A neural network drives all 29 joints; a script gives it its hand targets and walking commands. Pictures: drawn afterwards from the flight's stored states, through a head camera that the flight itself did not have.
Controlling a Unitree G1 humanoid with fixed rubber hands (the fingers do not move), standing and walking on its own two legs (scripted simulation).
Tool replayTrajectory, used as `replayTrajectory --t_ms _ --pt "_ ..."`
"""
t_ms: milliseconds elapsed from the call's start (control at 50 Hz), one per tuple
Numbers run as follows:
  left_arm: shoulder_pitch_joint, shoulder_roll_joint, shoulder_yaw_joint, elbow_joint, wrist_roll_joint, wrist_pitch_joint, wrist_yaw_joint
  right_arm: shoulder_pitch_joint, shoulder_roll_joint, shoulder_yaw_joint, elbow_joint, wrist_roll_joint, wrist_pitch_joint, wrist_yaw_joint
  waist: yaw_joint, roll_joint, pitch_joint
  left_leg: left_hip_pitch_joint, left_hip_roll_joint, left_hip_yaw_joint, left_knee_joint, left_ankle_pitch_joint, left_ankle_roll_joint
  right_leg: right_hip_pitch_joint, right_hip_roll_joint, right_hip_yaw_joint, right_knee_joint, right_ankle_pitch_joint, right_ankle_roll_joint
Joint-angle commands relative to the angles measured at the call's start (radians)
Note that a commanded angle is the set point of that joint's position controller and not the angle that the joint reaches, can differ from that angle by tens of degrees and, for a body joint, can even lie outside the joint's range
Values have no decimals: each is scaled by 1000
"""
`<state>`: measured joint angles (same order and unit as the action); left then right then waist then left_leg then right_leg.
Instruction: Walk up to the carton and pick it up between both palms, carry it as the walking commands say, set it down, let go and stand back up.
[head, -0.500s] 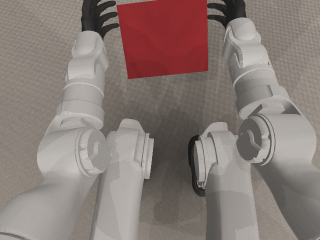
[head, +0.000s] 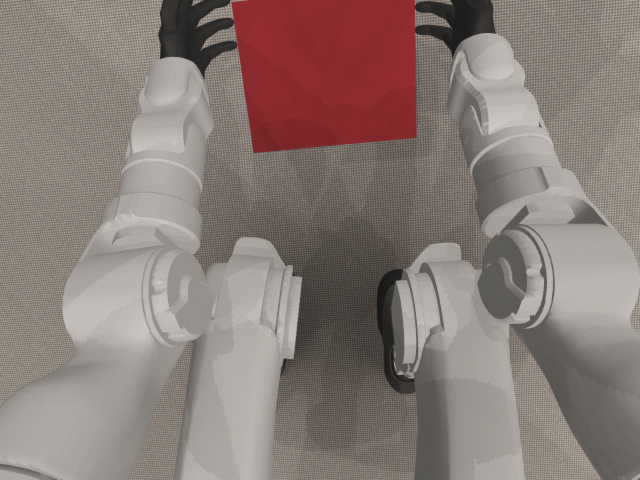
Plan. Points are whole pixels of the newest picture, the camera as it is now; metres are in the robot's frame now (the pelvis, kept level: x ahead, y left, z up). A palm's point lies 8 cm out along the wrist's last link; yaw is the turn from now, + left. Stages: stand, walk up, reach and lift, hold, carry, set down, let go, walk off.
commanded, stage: set down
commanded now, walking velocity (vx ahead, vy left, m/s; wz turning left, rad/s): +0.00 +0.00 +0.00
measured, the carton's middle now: (328, 77) +0.51 +0.02 -0.27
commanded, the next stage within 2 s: let go in 2.00 s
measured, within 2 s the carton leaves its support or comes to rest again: rests again in 0.18 s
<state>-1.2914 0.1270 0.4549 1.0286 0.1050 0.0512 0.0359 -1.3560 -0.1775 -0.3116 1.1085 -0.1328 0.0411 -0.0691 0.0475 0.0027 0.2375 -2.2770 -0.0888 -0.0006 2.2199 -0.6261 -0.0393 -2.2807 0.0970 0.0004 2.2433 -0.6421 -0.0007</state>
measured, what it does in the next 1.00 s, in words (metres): rises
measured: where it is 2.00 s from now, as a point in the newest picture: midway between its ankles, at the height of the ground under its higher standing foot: (335, 346)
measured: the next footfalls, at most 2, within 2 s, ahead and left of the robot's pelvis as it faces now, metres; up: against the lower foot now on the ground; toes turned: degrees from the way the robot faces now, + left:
none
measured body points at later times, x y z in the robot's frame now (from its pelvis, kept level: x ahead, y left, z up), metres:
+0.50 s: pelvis -0.02 +0.00 +0.00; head +0.34 +0.00 +0.26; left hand +0.48 +0.20 -0.19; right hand +0.51 -0.15 -0.20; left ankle +0.10 +0.12 -0.33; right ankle +0.09 -0.10 -0.33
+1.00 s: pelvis -0.01 +0.00 +0.05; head +0.32 +0.00 +0.36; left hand +0.50 +0.20 -0.08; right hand +0.53 -0.16 -0.09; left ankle +0.10 +0.11 -0.33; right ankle +0.09 -0.10 -0.33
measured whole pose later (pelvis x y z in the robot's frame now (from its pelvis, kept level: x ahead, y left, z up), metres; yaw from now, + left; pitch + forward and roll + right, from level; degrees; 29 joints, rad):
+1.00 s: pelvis -0.01 +0.00 +0.05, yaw +1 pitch +41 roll +1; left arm -1.14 0.23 0.23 0.91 -0.15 0.07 0.13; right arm -1.22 -0.29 -0.10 0.98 0.12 0.08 -0.13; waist 0.03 -0.01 0.12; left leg -2.18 -0.06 0.01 2.02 -0.55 -0.02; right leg -2.18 0.05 0.00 2.05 -0.58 -0.01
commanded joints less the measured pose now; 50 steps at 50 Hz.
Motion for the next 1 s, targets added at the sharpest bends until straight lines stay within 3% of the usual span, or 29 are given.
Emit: replayTrajectory --t_ms 0,80,160,240,360,500,700,980 --pt "-193 -373 -181 85 -8 22 -107 -168 384 164 69 14 17 112 -7 -39 -764 379 -21 25 -152 331 2 364 16 14 -200 328 11" --pt "-115 -107 -143 96 -39 -16 -35 -110 118 151 67 60 -11 42 -4 -30 -786 406 -10 23 -152 339 -3 390 0 22 -201 334 19" --pt "-90 148 -168 26 -150 -85 54 -114 -142 184 -7 160 -64 -32 4 -22 -855 452 5 11 -141 434 -3 418 -19 39 -185 399 18" --pt "-162 165 -260 -5 -271 -111 66 -189 -151 266 -67 265 -88 -38 10 -47 -931 463 27 0 -140 478 4 476 -38 47 -170 449 18" --pt "-200 209 -295 32 -328 -103 61 -240 -206 297 -34 319 -74 -31 19 -56 -882 450 58 -2 -159 367 7 466 -61 53 -179 324 15" --pt "-218 247 -305 58 -341 -99 63 -244 -266 270 11 312 -71 -35 -7 -49 -897 485 62 -4 -170 320 1 478 -72 39 -179 272 15" --pt "-168 282 -281 -134 -338 -48 95 -222 -262 288 -196 334 -23 -58 16 -61 -1253 687 34 29 -220 374 13 683 -51 -1 -228 323 20" --pt "-16 200 -203 -232 -240 5 86 -61 -185 180 -234 236 26 -54 6 -36 -1193 656 9 52 -400 347 1 657 -25 -16 -414 309 14"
